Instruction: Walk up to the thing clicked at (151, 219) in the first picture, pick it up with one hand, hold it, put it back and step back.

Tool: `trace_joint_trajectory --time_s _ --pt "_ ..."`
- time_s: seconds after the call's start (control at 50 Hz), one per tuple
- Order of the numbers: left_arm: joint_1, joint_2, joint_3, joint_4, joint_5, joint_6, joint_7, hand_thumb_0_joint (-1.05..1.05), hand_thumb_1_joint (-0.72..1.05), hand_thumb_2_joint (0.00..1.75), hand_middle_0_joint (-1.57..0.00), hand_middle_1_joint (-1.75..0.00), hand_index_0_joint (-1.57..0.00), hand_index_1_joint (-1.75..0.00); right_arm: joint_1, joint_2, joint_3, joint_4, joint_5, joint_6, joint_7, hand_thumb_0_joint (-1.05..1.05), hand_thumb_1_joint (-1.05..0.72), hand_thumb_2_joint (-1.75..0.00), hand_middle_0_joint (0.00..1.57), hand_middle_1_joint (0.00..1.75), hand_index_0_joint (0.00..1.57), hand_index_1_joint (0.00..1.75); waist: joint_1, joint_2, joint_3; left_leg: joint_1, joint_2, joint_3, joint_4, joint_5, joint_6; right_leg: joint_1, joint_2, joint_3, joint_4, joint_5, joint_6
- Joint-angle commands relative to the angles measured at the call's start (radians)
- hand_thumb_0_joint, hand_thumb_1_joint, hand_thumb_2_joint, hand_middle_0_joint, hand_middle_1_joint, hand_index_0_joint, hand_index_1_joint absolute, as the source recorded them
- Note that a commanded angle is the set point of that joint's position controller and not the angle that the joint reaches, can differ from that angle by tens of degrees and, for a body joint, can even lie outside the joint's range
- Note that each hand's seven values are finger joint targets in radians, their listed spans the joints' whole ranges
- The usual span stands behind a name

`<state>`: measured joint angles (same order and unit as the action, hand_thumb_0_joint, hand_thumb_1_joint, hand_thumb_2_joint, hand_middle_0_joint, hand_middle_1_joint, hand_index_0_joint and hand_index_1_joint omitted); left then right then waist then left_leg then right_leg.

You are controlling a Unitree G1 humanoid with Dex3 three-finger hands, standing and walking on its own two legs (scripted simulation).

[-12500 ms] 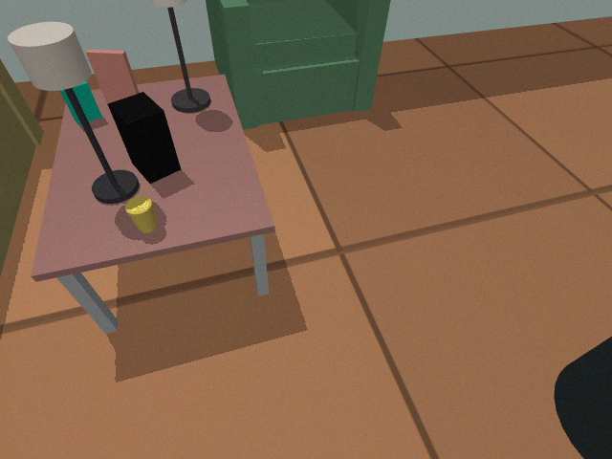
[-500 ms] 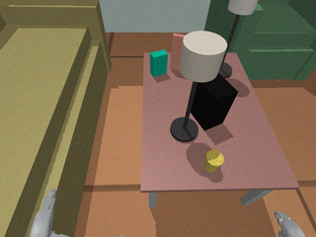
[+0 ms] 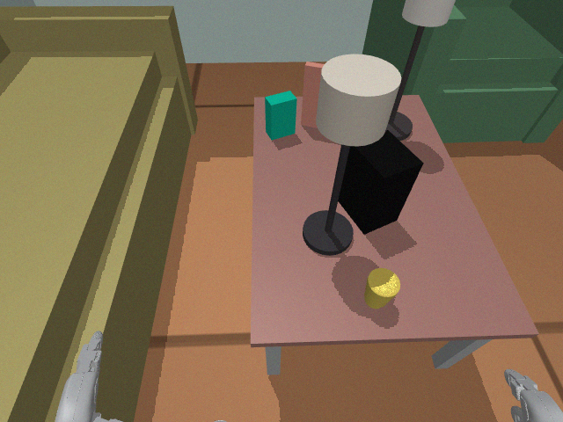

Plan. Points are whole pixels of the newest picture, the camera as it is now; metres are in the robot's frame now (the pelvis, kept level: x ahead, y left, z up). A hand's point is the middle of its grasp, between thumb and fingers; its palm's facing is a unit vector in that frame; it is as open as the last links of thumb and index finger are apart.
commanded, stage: go down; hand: right
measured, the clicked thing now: (379, 291) +0.43 -0.21 -0.26
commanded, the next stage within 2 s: approach in 1.60 s
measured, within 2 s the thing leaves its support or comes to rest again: neither
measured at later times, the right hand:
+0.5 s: hand (536, 331) +0.26 -0.35 -0.01, palm faces +0.16 +0.96 -0.21, open 17.3 cm
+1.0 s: hand (559, 290) +0.31 -0.38 +0.02, palm faces +0.19 +0.97 -0.14, open 17.3 cm
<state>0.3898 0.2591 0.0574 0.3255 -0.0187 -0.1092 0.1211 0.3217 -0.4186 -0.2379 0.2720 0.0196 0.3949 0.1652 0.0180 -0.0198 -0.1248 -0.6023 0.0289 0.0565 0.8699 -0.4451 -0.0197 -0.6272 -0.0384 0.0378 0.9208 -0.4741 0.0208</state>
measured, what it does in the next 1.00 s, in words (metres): stands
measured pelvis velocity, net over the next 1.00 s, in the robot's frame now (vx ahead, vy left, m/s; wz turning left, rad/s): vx -0.02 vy -0.01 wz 0.02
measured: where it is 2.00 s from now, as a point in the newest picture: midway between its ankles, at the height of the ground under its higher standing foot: outside the picture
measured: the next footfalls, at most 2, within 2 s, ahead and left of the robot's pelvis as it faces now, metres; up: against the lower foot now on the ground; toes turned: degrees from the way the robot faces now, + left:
none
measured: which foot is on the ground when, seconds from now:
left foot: down 0.00-1.00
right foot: down 0.00-1.00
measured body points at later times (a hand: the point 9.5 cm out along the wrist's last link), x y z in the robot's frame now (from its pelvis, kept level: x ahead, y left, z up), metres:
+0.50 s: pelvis -0.01 +0.00 +0.01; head +0.03 -0.02 +0.45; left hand +0.13 +0.26 -0.04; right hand +0.25 -0.40 +0.01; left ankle -0.01 +0.13 -0.69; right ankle -0.01 -0.13 -0.69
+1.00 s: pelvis -0.02 -0.01 +0.01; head +0.05 -0.04 +0.45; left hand +0.13 +0.27 -0.04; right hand +0.29 -0.43 +0.04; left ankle -0.01 +0.13 -0.69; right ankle -0.01 -0.13 -0.69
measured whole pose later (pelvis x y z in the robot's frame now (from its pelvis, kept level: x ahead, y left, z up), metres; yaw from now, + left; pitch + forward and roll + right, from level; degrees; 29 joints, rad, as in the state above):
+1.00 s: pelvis -0.02 -0.01 +0.01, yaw +1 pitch +12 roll +3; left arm 0.32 0.28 -0.01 0.43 0.01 -0.19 0.13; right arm -0.35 -0.77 -0.57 1.06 0.09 -0.10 0.50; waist 0.08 0.03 -0.08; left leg -0.63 0.01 0.05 0.79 -0.37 -0.02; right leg -0.67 -0.05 0.03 0.88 -0.42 0.01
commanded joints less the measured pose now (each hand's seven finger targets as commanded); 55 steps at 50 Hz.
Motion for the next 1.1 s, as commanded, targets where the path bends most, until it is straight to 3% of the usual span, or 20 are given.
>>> trace_joint_trajectory --time_s 0.0,0.02,0.1,0.16,0.26,0.36,0.42,0.44,0.5,0.54,0.64,0.72,0.78,0.8,0.84,0.86,0.92,0.98,1.02,1.08 --pt "0.0 0.13 0.045 -0.186 -0.005 -0.056 0.021 0.0 -0.55 0.06 -0.06 -0.05 -0.06 -0.05 -0.094 -0.267 -0.136 -0.186 -0.008 -0.052 -0.005 0.0 0.53 -0.06 0.02 0.06 0.03 0.06 0.0 -0.065 -0.128 0.081 -0.022 -0.001 -0.112 0.245 0.022 0.097 0.032 -0.017 -0.136 0.296 -0.019" --pt "-0.022 0.156 0.06 -0.24 -0.006 -0.061 0.027 0.0 -0.55 0.06 -0.06 -0.05 -0.05 -0.05 -0.119 -0.29 -0.154 -0.193 -0.001 -0.06 -0.006 0.0 0.53 -0.06 0.03 0.06 0.04 0.06 0.007 -0.043 -0.14 0.091 -0.022 0.001 -0.116 0.246 0.02 0.1 0.032 -0.015 -0.137 0.292 -0.021" --pt "0.015 0.111 0.012 -0.169 -0.004 -0.063 0.033 0.0 -0.55 0.06 -0.06 -0.05 -0.06 -0.06 -0.19 -0.336 -0.202 -0.16 0.013 -0.094 0.007 0.0 0.52 -0.06 0.02 0.06 0.04 0.06 0.0 -0.095 -0.123 0.088 -0.013 -0.012 -0.113 0.257 0.022 0.104 0.035 -0.013 -0.132 0.298 -0.02" --pt "0.012 0.152 0.05 -0.136 0.001 -0.078 0.042 0.0 -0.55 0.06 -0.06 -0.05 -0.05 -0.05 -0.305 -0.377 -0.236 -0.136 0.034 -0.118 0.027 0.0 0.53 -0.06 0.02 0.06 0.03 0.06 0.022 -0.122 -0.123 0.073 -0.017 -0.012 -0.117 0.241 0.022 0.116 0.031 -0.009 -0.147 0.272 -0.019" --pt "-0.022 0.161 0.037 -0.109 -0.002 -0.106 0.044 0.0 -0.55 0.06 -0.06 -0.05 -0.05 -0.05 -0.422 -0.392 -0.242 0.043 0.059 -0.157 0.107 0.0 0.51 -0.06 0.03 0.06 0.04 0.06 0.025 -0.092 -0.09 0.067 -0.021 0.0 -0.14 0.197 0.024 0.115 0.025 0.001 -0.176 0.225 -0.022" --pt "-0.035 0.151 0.001 -0.09 -0.001 -0.116 0.033 0.0 -0.55 0.06 -0.06 -0.05 -0.06 -0.05 -0.496 -0.455 -0.272 0.208 0.066 -0.203 0.185 0.0 0.52 -0.08 0.02 0.06 0.03 0.06 0.006 -0.071 -0.138 0.107 -0.025 0.004 -0.138 0.263 0.028 0.141 0.022 0.001 -0.179 0.317 -0.02" --pt "-0.076 0.189 0.032 -0.095 0.002 -0.124 0.033 0.0 -0.55 0.06 -0.06 -0.05 -0.06 -0.05 -0.561 -0.517 -0.312 0.281 0.075 -0.257 0.212 0.0 0.51 -0.07 0.03 0.06 0.03 0.06 -0.007 -0.069 -0.138 0.113 -0.029 0.005 -0.141 0.256 0.032 0.129 0.02 0.003 -0.192 0.318 -0.022" --pt "-0.08 0.202 0.05 -0.113 0.003 -0.128 0.031 0.0 -0.55 0.06 -0.06 -0.05 -0.06 -0.05 -0.584 -0.518 -0.306 0.295 0.068 -0.276 0.219 0.0 0.51 -0.08 0.02 0.06 0.03 0.06 0.007 -0.075 -0.152 0.113 -0.03 0.0 -0.145 0.251 0.034 0.146 0.02 -0.001 -0.196 0.306 -0.022" --pt "-0.051 0.162 0.01 -0.051 0.006 -0.129 0.025 0.0 -0.55 0.06 -0.06 -0.05 -0.05 -0.05 -0.643 -0.569 -0.343 0.353 0.076 -0.338 0.237 0.0 0.53 -0.08 0.02 0.06 0.03 0.06 -0.002 -0.097 -0.152 0.12 -0.028 -0.008 -0.149 0.248 0.037 0.136 0.023 -0.007 -0.198 0.294 -0.026" --pt "-0.082 0.175 0.017 -0.089 0.006 -0.134 0.026 0.0 -0.55 0.06 -0.06 -0.05 -0.06 -0.05 -0.696 -0.614 -0.37 0.365 0.082 -0.381 0.245 0.0 0.53 -0.07 0.02 0.06 0.03 0.06 0.006 -0.1 -0.167 0.125 -0.031 -0.01 -0.155 0.245 0.036 0.135 0.021 -0.007 -0.199 0.284 -0.029" --pt "-0.079 0.189 0.029 -0.017 0.018 -0.129 0.03 0.0 -0.56 0.06 -0.06 -0.05 -0.05 -0.05 -0.767 -0.663 -0.386 0.442 0.084 -0.45 0.279 0.0 0.53 -0.07 0.03 0.06 0.03 0.06 0.018 -0.143 -0.227 0.111 -0.036 -0.015 -0.137 0.313 0.04 0.171 0.016 -0.004 -0.178 0.399 -0.023" --pt "-0.087 0.183 0.02 0.012 0.021 -0.129 0.03 0.0 -0.55 0.06 -0.06 -0.05 -0.06 -0.05 -0.823 -0.667 -0.376 0.538 0.088 -0.491 0.302 0.0 0.51 -0.07 0.03 0.06 0.03 0.06 0.037 -0.128 -0.193 0.092 -0.036 -0.019 -0.152 0.271 0.038 0.132 0.02 -0.007 -0.185 0.307 -0.033" --pt "-0.111 0.207 0.025 -0.059 0.019 -0.131 0.035 0.0 -0.55 0.06 -0.06 -0.05 -0.06 -0.05 -0.87 -0.706 -0.384 0.549 0.091 -0.517 0.317 0.0 0.5 -0.07 0.04 0.06 0.04 0.06 0.047 -0.117 -0.257 0.112 -0.041 -0.015 -0.159 0.278 0.037 0.17 0.018 -0.002 -0.188 0.311 -0.034" --pt "-0.103 0.22 0.036 -0.064 0.018 -0.13 0.035 0.0 -0.54 0.05 -0.06 -0.05 -0.06 -0.05 -0.865 -0.709 -0.386 0.565 0.093 -0.52 0.321 0.0 0.5 -0.07 0.04 0.06 0.04 0.06 0.046 -0.103 -0.247 0.109 -0.043 -0.013 -0.162 0.271 0.037 0.166 0.018 0.0 -0.193 0.303 -0.035" --pt "-0.052 0.168 -0.007 -0.001 0.018 -0.123 0.026 0.0 -0.55 0.06 -0.06 -0.05 -0.06 -0.05 -0.852 -0.696 -0.377 0.609 0.094 -0.527 0.328 0.0 0.5 -0.07 0.04 0.06 0.04 0.06 0.039 -0.13 -0.2 0.091 -0.039 -0.019 -0.162 0.276 0.038 0.142 0.025 -0.007 -0.188 0.302 -0.035" --pt "-0.062 0.183 0.006 -0.009 0.019 -0.124 0.028 0.0 -0.55 0.06 -0.06 -0.05 -0.06 -0.05 -0.869 -0.731 -0.396 0.604 0.101 -0.537 0.33 0.0 0.49 -0.06 0.04 0.05 0.04 0.05 0.036 -0.125 -0.189 0.077 -0.043 -0.012 -0.159 0.26 0.038 0.127 0.02 0.0 -0.193 0.296 -0.034" --pt "-0.086 0.214 0.035 -0.046 0.021 -0.125 0.026 0.0 -0.55 0.06 -0.06 -0.05 -0.06 -0.05 -0.903 -0.761 -0.406 0.593 0.093 -0.552 0.328 0.0 0.5 -0.06 0.04 0.05 0.04 0.05 0.041 -0.141 -0.26 0.1 -0.041 -0.019 -0.154 0.294 0.039 0.157 0.023 -0.003 -0.179 0.329 -0.031" --pt "-0.072 0.172 -0.005 -0.02 0.022 -0.121 0.019 0.0 -0.55 0.06 -0.06 -0.05 -0.05 -0.05 -0.907 -0.747 -0.406 0.628 0.1 -0.563 0.341 0.0 0.51 -0.06 0.04 0.05 0.04 0.05 0.041 -0.159 -0.264 0.076 -0.043 -0.017 -0.141 0.33 0.041 0.17 0.019 0.001 -0.157 0.412 -0.025" --pt "-0.086 0.218 0.04 -0.007 0.023 -0.118 0.023 0.0 -0.55 0.06 -0.06 -0.05 -0.05 -0.05 -0.896 -0.765 -0.411 0.646 0.098 -0.568 0.342 0.0 0.5 -0.06 0.04 0.05 0.04 0.05 0.038 -0.153 -0.271 0.063 -0.046 -0.013 -0.133 0.325 0.042 0.179 0.014 0.007 -0.154 0.434 -0.023" --pt "-0.107 0.205 0.018 -0.031 0.024 -0.116 0.017 0.0 -0.55 0.06 -0.05 -0.05 -0.05 -0.05 -0.936 -0.781 -0.422 0.634 0.1 -0.579 0.347 0.0 0.53 -0.06 0.04 0.05 0.04 0.05 0.036 -0.173 -0.292 0.057 -0.052 -0.008 -0.133 0.303 0.046 0.186 0.008 0.014 -0.158 0.438 -0.017"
